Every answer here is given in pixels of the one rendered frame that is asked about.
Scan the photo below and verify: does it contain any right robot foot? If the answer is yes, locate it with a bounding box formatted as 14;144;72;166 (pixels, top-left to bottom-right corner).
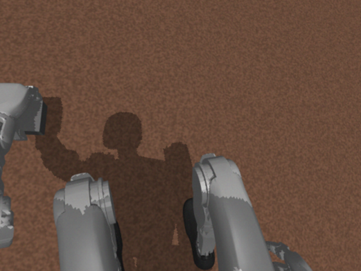
183;198;215;270

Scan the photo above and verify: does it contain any left robot hand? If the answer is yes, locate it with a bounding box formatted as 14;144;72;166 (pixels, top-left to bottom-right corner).
0;83;43;141

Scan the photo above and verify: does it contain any right robot hand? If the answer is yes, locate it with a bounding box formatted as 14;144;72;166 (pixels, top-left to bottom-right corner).
266;241;312;271

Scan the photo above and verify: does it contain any small box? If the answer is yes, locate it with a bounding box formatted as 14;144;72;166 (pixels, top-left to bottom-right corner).
17;100;47;136

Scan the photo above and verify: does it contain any left robot foot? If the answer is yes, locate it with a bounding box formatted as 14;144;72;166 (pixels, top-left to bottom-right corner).
113;220;125;271

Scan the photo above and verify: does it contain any left robot arm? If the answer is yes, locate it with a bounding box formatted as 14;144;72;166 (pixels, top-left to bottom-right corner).
0;113;17;248

